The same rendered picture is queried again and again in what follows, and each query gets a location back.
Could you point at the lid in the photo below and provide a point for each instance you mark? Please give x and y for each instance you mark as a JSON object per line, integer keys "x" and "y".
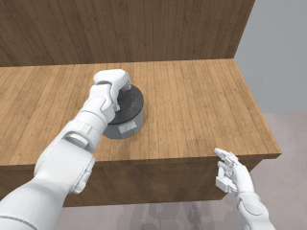
{"x": 130, "y": 106}

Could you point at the left robot hand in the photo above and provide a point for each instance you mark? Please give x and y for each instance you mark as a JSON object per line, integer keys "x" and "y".
{"x": 119, "y": 76}

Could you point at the robot left forearm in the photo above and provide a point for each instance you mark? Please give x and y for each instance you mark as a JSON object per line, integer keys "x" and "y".
{"x": 86, "y": 129}

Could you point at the right robot hand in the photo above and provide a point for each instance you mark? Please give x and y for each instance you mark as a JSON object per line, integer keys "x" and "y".
{"x": 233, "y": 177}

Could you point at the table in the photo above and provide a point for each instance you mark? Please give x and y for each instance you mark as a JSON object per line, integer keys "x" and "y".
{"x": 178, "y": 53}

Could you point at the pot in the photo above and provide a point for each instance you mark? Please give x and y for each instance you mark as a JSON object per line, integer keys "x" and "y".
{"x": 124, "y": 130}

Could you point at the robot right forearm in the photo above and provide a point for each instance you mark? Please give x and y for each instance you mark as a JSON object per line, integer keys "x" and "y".
{"x": 252, "y": 214}

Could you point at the left robot upper arm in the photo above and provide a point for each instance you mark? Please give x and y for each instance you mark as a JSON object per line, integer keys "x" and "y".
{"x": 37, "y": 204}

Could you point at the knob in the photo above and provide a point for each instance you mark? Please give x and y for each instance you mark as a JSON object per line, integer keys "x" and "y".
{"x": 120, "y": 96}

